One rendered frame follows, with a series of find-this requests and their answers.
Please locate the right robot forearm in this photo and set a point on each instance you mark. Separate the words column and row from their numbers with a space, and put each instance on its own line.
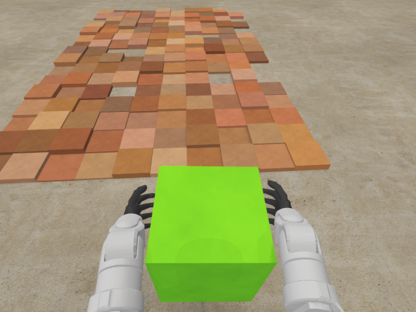
column 307, row 286

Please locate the left robot forearm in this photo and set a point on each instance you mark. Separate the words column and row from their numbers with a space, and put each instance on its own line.
column 119, row 277

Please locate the carton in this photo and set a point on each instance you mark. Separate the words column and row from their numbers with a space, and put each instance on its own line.
column 210, row 238

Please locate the left robot hand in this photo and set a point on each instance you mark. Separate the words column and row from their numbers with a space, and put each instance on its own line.
column 134, row 204

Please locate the right robot hand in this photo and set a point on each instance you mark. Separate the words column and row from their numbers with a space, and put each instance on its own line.
column 281, row 201

